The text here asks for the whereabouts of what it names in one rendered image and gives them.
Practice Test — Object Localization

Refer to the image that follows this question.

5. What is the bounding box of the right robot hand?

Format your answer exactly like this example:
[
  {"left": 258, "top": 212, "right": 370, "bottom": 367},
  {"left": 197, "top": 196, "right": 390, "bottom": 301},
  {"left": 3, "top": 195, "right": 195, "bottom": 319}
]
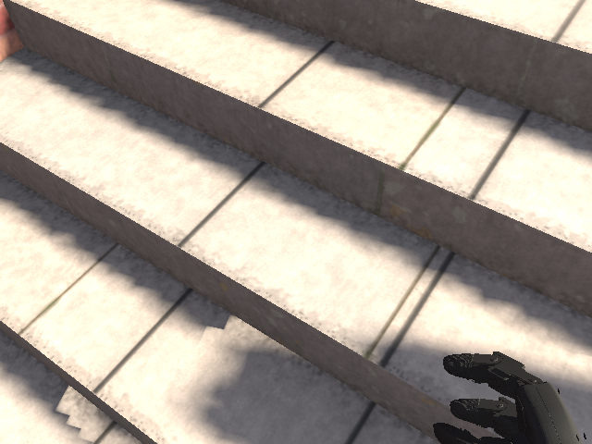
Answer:
[{"left": 433, "top": 351, "right": 586, "bottom": 444}]

